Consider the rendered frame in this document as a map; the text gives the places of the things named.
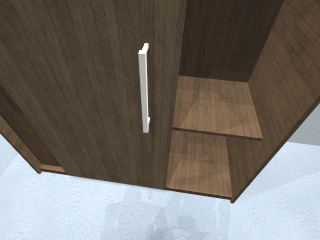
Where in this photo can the wardrobe door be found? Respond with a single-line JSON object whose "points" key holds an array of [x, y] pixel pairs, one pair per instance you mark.
{"points": [[72, 67], [16, 119]]}

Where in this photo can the handle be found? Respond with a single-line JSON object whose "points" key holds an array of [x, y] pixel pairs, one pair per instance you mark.
{"points": [[142, 57]]}

